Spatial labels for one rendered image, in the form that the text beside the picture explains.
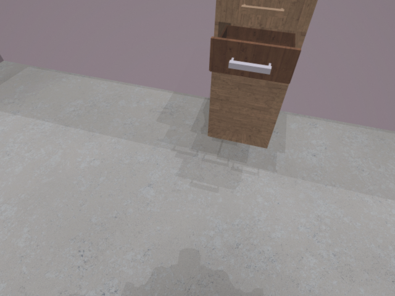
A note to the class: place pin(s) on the cabinet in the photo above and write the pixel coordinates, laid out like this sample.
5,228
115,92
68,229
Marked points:
247,112

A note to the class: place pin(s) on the handle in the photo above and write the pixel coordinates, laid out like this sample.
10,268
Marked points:
258,68
249,80
265,11

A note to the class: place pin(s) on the drawer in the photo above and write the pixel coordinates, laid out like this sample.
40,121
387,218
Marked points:
255,46

